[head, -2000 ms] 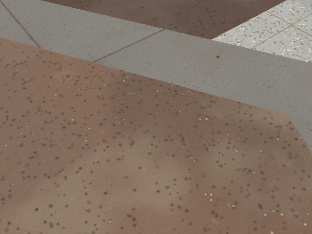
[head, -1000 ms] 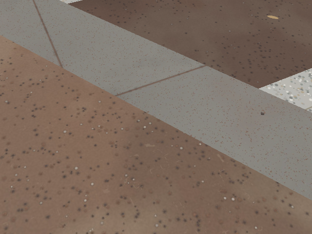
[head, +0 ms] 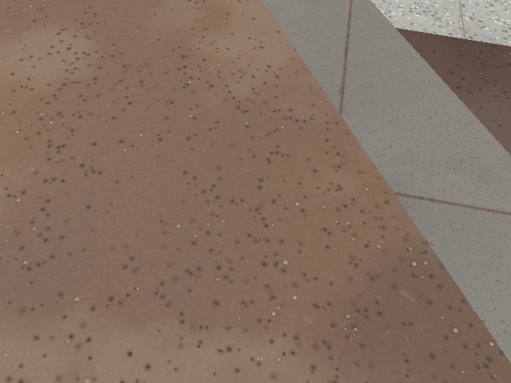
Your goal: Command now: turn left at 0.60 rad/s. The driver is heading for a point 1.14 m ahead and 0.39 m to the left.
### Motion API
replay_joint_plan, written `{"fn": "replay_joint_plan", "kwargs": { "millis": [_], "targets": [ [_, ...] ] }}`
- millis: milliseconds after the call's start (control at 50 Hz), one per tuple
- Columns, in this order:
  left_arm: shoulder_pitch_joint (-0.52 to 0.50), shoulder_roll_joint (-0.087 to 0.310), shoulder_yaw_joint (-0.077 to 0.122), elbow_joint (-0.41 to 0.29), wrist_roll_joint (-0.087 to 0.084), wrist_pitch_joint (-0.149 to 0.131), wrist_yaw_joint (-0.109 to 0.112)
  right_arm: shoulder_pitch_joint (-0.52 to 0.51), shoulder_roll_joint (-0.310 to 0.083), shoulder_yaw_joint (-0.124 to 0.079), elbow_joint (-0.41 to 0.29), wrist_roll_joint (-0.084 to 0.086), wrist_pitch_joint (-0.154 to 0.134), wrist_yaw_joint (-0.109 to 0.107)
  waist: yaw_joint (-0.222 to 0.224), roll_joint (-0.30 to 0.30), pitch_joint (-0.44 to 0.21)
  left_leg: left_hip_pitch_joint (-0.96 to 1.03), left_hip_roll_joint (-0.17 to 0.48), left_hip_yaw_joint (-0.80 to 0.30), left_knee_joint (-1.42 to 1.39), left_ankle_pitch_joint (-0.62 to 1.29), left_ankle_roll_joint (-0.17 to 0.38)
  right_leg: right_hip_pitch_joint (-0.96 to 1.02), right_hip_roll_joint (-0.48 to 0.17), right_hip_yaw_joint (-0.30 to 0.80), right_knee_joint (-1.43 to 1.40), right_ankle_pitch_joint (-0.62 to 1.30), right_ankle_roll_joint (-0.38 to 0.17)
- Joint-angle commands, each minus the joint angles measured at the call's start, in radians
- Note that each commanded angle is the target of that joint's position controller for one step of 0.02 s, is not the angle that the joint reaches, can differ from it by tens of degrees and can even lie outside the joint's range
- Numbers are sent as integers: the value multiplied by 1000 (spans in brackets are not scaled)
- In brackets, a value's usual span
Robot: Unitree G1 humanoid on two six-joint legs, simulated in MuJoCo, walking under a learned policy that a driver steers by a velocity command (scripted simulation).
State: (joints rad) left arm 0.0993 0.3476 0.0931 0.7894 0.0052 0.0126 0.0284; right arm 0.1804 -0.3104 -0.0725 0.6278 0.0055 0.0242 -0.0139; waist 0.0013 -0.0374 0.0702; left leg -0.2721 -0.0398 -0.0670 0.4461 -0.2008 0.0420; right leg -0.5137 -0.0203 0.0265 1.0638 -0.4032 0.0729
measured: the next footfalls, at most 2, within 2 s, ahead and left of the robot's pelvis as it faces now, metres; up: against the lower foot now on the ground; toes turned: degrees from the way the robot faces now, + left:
right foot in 0.28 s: +0.08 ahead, -0.13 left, +0.00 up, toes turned +15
left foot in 0.70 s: -0.01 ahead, +0.13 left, +0.00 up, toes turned +27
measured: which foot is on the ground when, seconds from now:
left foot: down 0.00-0.28, up 0.30-0.68, down 0.70-1.00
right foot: up 0.00-0.26, down 0.28-0.70, up 0.72-1.00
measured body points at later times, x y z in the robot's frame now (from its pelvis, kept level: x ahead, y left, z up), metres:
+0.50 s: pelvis +0.01 -0.03 +0.00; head +0.06 -0.03 +0.45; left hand +0.07 +0.28 -0.09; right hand +0.24 -0.28 -0.10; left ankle -0.05 +0.10 -0.67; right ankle +0.05 -0.14 -0.74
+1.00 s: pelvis +0.00 +0.02 +0.00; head +0.02 +0.07 +0.45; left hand -0.03 +0.35 -0.11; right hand +0.29 -0.12 -0.07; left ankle -0.04 +0.11 -0.74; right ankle +0.10 -0.10 -0.69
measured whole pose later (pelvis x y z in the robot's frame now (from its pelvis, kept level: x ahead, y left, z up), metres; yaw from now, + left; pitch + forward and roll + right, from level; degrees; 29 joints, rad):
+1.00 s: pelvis +0.00 +0.02 +0.00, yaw +34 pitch +1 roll -2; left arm 0.12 0.33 0.08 0.71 0.00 0.02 0.02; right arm 0.17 -0.31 -0.06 0.61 0.00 0.03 -0.02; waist 0.00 -0.03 0.06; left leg -0.26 -0.06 -0.12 0.46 -0.21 0.05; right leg -0.48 -0.01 0.05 0.89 -0.35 0.09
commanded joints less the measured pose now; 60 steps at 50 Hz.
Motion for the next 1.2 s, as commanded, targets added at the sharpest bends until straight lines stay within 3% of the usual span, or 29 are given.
{"fn": "replay_joint_plan", "kwargs": {
  "millis": [20,180,220,260,280,300,320,340,400,460,500,560,620,660,680,700,720,740,760,780,800,820,940,1060,1120,1140,1160,1180,1200],
  "targets": [
    [-7,70,15,-72,-3,-14,3,-25,-172,-47,-70,2,-15,-15,2,167,-156,173,226,-252,-107,337,191,-50,7,40,-99,52,14],
    [-21,71,12,-107,-12,-32,-19,-41,-196,-53,-75,6,4,-6,-18,198,-137,96,204,-407,-68,213,185,104,56,64,-377,32,0],
    [5,72,14,-109,-14,-42,-27,-58,-192,-51,-79,12,9,-5,-5,201,-148,108,190,-447,-37,253,169,157,63,63,-479,58,-15],
    [68,77,22,-95,-10,-50,-30,-84,-174,-45,-85,25,16,-12,38,182,-159,60,136,-433,22,203,109,304,40,52,-696,250,-43],
    [95,133,35,-99,5,-48,-24,-45,-132,-33,-85,18,15,-13,21,73,-192,-34,74,-361,141,8,52,426,-113,172,-733,335,-98],
    [59,215,48,-101,23,-35,-20,9,-105,-28,-99,19,10,-13,-43,-206,-146,-242,-101,-145,323,-350,-15,466,-300,400,-756,530,-247],
    [54,160,36,-120,35,-38,-19,14,-191,-54,-84,4,2,-16,-10,-191,-143,-285,-59,-108,573,-460,-65,413,-399,485,-768,559,-359],
    [13,110,18,-136,28,-39,-13,30,-231,-73,-66,11,5,-13,-28,-120,-126,-286,-24,-108,685,-397,-81,381,-363,398,-758,532,-347],
    [-34,70,2,-146,-1,-32,3,38,-164,-64,-39,16,31,-13,-25,-89,-74,-330,0,-67,773,-249,-127,380,-239,194,-746,464,-273],
    [28,88,8,-137,9,-17,14,-32,-118,-46,-78,26,29,-5,25,-122,-83,-351,29,-1,648,-211,-149,459,-229,119,-754,508,-291],
    [48,111,18,-133,8,-9,13,-57,-105,-38,-97,19,27,2,44,-128,-109,-322,58,18,548,-221,-153,504,-255,101,-745,542,-302],
    [25,148,32,-138,-2,-2,-1,-55,-94,-29,-108,14,28,14,43,-138,-129,-194,74,72,398,-215,-137,460,-272,44,-739,590,-297],
    [25,162,38,-132,-20,-3,-13,-28,-111,-37,-108,18,36,24,32,-146,-131,-111,63,111,259,-173,-106,447,-290,17,-706,586,-278],
    [5,156,37,-127,-41,-7,-16,29,-110,-45,-92,17,41,31,-14,-126,-135,9,40,142,65,-32,-57,406,-278,-27,-628,535,-225],
    [47,122,29,-108,-42,-11,-19,71,-133,-58,-78,15,41,24,-27,-74,-147,131,27,117,-31,73,-21,332,-245,-75,-538,442,-165],
    [84,69,13,-108,-9,-14,-24,115,-224,-84,-81,17,37,10,-23,146,-162,307,177,-116,-85,373,46,131,-152,-170,-298,170,-68],
    [27,25,-9,-174,33,-16,-18,101,-313,-91,-114,-6,21,5,-15,364,-163,339,422,-465,-68,604,260,-138,-5,-140,-53,-281,5],
    [-44,78,8,-183,11,-16,-8,121,-258,-79,-110,-31,-5,17,-86,243,-218,281,432,-464,-100,515,336,-143,-2,6,103,-295,2],
    [-48,99,16,-182,-9,-12,-5,81,-227,-64,-96,-27,-21,17,-53,207,-169,238,371,-368,-108,425,283,-147,-23,32,135,-213,-15],
    [-26,103,23,-164,-7,-10,0,27,-202,-59,-92,-9,-26,11,-25,166,-138,210,308,-302,-108,331,221,-146,-37,40,105,-124,-21],
    [-18,112,27,-156,1,-7,6,-13,-177,-48,-97,7,-23,5,-12,161,-120,189,279,-275,-106,321,188,-141,-40,44,73,-61,-17],
    [-5,109,28,-151,7,-7,5,-32,-171,-41,-101,8,-19,-2,1,170,-124,152,255,-252,-106,359,182,-99,-24,35,81,-11,-7],
    [5,57,7,-147,-3,-7,-3,-22,-163,-32,-85,-3,-12,-17,-10,172,-156,176,225,-249,-89,322,184,-29,2,30,-133,71,21],
    [-6,57,0,-163,-13,-14,-16,-31,-160,-21,-58,-12,-2,-1,-37,189,-124,93,227,-309,-63,255,192,122,5,16,-326,23,2],
    [37,35,-6,-155,-12,-26,-26,-67,-128,-4,-44,-1,-2,4,3,172,-127,77,198,-322,-20,275,162,241,12,3,-544,121,-22],
    [62,26,-10,-149,-1,-33,-29,-64,-106,5,-35,3,-4,3,25,150,-129,46,173,-312,-14,236,124,333,4,7,-687,280,-39],
    [74,64,-7,-155,16,-38,-26,-25,-77,14,-26,-12,-12,2,7,85,-154,1,127,-279,22,127,64,434,-84,85,-702,462,-66],
    [51,135,2,-170,25,-37,-21,47,-73,13,-13,-29,-21,4,-60,-81,-161,-40,25,-169,104,-67,7,452,-201,189,-671,651,-144],
    [13,80,-14,-160,25,-38,-25,43,-78,11,-5,-28,-21,0,-69,-150,-156,26,15,-106,82,-156,-39,338,-244,244,-701,544,-241]
  ]
}}
Keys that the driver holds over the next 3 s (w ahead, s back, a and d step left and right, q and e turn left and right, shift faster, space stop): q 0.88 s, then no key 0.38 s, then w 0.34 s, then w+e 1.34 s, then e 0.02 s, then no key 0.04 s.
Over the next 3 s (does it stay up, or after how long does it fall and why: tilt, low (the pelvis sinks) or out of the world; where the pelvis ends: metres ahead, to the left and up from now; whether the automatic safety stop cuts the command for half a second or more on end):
stays up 0.77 0.30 -0.03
